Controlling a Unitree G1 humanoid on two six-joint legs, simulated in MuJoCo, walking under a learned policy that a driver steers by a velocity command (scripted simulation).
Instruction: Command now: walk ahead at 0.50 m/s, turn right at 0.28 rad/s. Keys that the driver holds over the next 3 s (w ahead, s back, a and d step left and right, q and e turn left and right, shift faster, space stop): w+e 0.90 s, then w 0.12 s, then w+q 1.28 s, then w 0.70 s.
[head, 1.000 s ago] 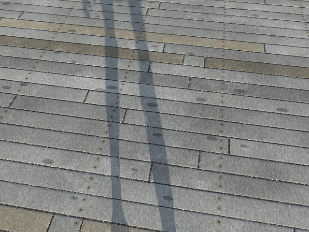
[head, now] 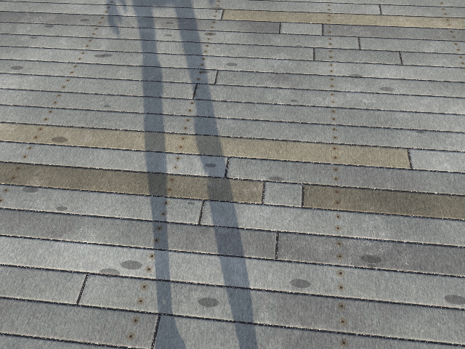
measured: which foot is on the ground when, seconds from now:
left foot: up 0.00-0.18, down 0.20-0.72, up 0.74-1.00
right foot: down 0.00-0.20, up 0.22-0.68, down 0.70-1.00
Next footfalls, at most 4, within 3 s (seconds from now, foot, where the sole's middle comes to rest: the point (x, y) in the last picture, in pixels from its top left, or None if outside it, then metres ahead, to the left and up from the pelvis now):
0.20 left None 0.29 0.15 -0.79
0.70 right None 0.48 -0.18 -0.79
1.24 left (318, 240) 0.85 -0.17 -0.79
1.72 right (401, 203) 1.01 -0.46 -0.79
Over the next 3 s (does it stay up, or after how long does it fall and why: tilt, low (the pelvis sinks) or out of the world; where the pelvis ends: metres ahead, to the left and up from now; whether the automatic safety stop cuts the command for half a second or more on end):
stays up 1.60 -0.32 0.00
